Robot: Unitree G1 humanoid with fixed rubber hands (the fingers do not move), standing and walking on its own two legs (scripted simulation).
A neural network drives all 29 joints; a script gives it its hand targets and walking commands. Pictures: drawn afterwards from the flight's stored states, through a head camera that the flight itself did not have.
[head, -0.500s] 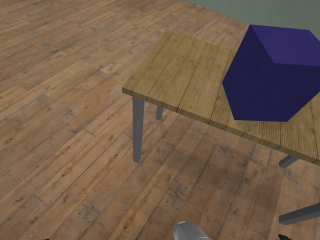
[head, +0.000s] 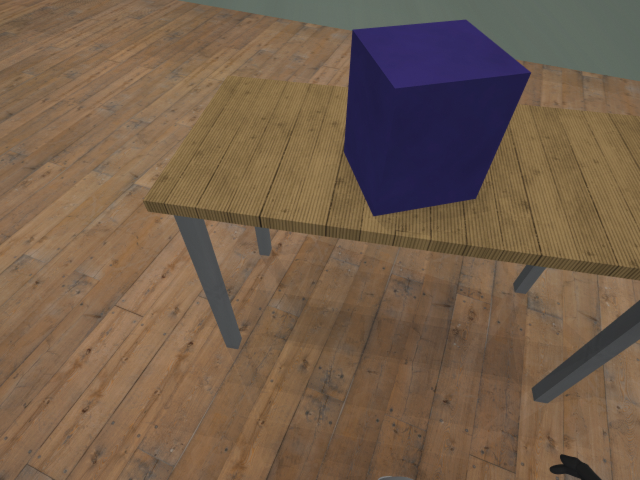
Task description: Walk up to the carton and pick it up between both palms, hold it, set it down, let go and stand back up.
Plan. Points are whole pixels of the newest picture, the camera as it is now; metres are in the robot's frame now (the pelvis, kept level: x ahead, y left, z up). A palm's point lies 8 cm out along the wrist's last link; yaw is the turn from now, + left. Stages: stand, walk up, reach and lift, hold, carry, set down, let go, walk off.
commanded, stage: walk up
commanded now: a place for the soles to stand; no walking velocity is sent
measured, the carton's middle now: (418, 120) +0.69 -0.17 +0.08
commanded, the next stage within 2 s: none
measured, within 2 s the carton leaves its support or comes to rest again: neither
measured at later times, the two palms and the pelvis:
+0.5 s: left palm (95, 461) +0.18 +0.30 -0.08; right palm out of the picture +0.13 -0.35 -0.04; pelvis +0.07 -0.01 +0.03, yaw -4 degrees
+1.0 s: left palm (110, 426) +0.22 +0.30 -0.08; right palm out of the picture +0.12 -0.34 -0.09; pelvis +0.07 -0.01 +0.01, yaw -7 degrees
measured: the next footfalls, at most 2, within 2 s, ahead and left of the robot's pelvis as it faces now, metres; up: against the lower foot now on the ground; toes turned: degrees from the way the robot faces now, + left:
left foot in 0.28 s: +0.11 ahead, +0.07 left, +0.00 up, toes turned +3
right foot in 0.66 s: +0.16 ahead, -0.17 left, +0.00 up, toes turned -2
